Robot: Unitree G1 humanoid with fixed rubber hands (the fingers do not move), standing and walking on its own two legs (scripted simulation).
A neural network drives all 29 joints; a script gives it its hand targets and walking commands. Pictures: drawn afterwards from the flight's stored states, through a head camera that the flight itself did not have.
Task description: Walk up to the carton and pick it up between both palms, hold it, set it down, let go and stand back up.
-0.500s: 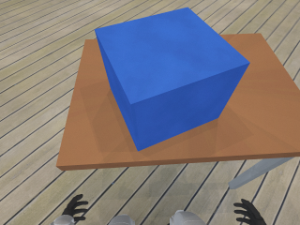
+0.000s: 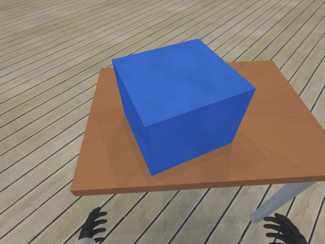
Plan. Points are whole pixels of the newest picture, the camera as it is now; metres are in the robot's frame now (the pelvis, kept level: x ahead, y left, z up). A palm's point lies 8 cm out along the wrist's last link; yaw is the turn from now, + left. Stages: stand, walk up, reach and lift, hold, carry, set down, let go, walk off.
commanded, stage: reach and lift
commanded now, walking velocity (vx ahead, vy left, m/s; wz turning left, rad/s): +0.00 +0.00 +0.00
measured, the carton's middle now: (176, 104) +0.50 -0.01 +0.04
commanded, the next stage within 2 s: none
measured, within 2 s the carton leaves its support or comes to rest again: neither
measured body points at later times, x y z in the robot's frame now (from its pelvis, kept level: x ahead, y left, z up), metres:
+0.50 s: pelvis +0.02 +0.00 +0.00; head +0.04 +0.00 +0.45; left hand +0.19 +0.19 -0.05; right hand +0.20 -0.33 -0.04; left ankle +0.00 +0.14 -0.74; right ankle +0.03 -0.09 -0.74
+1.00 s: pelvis +0.02 -0.01 -0.01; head +0.03 +0.00 +0.44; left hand +0.21 +0.18 +0.00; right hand +0.25 -0.35 -0.01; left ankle +0.00 +0.14 -0.74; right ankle +0.03 -0.09 -0.74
